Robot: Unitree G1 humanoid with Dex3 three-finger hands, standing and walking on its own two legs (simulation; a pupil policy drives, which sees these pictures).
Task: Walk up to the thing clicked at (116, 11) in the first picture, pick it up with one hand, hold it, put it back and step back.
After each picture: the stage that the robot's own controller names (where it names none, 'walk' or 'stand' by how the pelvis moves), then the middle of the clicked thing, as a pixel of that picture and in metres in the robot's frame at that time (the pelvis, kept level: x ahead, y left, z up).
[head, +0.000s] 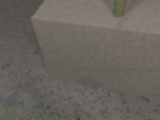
stand; out of the picture +0.91 -0.17 +0.05
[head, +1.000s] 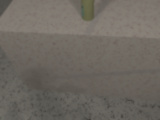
walk; out of the picture +0.81 +0.06 +0.07
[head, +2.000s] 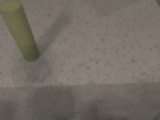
stand; (22, 35) +0.48 +0.28 +0.08
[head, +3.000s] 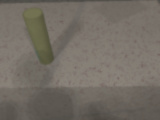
stand; (40, 39) +0.51 +0.22 +0.06
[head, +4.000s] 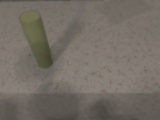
stand; (39, 43) +0.47 +0.22 +0.05
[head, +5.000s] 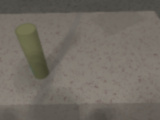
stand; (34, 54) +0.45 +0.24 +0.05
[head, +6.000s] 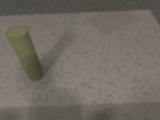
stand; (28, 56) +0.44 +0.26 +0.05
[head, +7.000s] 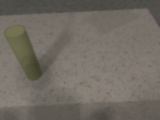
stand; (26, 56) +0.44 +0.27 +0.05
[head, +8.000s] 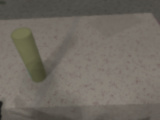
rise first; (31, 58) +0.43 +0.27 +0.05
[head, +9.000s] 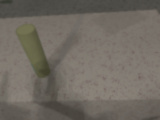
go down; (35, 54) +0.45 +0.27 +0.05
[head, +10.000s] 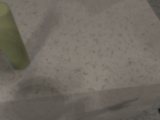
go down; (10, 42) +0.45 +0.24 +0.07
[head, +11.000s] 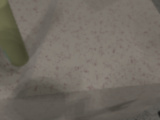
approach; (9, 37) +0.45 +0.25 +0.09
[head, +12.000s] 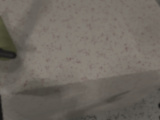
close in; out of the picture +0.46 +0.27 +0.12
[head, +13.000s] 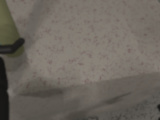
lift; (1, 23) +0.47 +0.24 +0.12
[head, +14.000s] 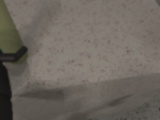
lift; (4, 32) +0.45 +0.24 +0.12
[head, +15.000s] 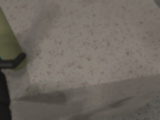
lift; (3, 39) +0.43 +0.24 +0.12
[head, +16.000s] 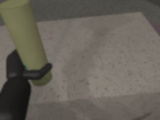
lift; (30, 48) +0.33 +0.18 +0.22
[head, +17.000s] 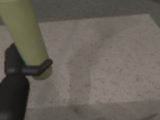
hold; (30, 42) +0.32 +0.18 +0.24
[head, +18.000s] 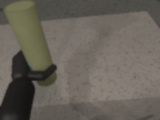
crouch; (35, 49) +0.34 +0.17 +0.21
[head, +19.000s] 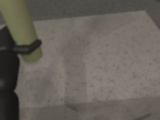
crouch; (20, 24) +0.40 +0.21 +0.25
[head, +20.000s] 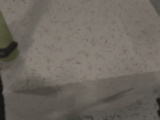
lower; out of the picture +0.47 +0.26 +0.10
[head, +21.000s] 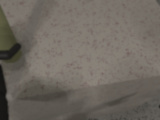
lower; out of the picture +0.46 +0.25 +0.12
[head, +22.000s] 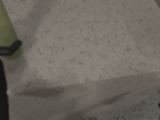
lower; out of the picture +0.47 +0.25 +0.12
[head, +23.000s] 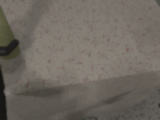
lower; out of the picture +0.47 +0.26 +0.12
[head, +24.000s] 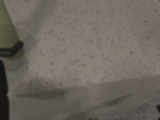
loosen; (0, 27) +0.46 +0.25 +0.12
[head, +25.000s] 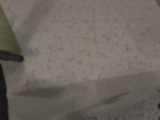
withdraw; out of the picture +0.46 +0.25 +0.12
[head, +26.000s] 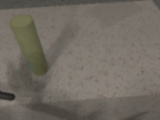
sink last; (32, 49) +0.44 +0.24 +0.08
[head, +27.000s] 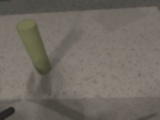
stand; (36, 50) +0.46 +0.26 +0.06
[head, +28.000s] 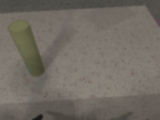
stand; (29, 51) +0.45 +0.26 +0.05
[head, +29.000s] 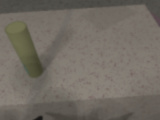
stand; (27, 53) +0.45 +0.26 +0.05
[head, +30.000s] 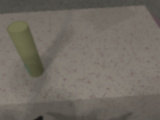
stand; (28, 52) +0.45 +0.26 +0.05
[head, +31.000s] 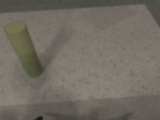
stand; (26, 53) +0.44 +0.26 +0.05
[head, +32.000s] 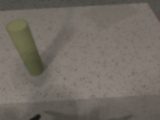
stand; (28, 51) +0.45 +0.26 +0.05
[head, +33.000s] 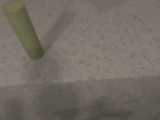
walk; (26, 34) +0.50 +0.27 +0.07
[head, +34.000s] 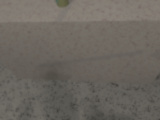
walk; out of the picture +0.86 +0.19 +0.07
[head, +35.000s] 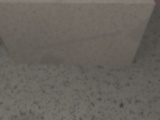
stand; out of the picture +1.20 +0.23 +0.07
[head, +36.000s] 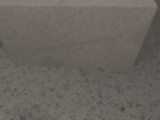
stand; out of the picture +1.16 +0.22 +0.05
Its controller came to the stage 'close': yes
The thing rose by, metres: 0.21
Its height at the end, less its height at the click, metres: +0.00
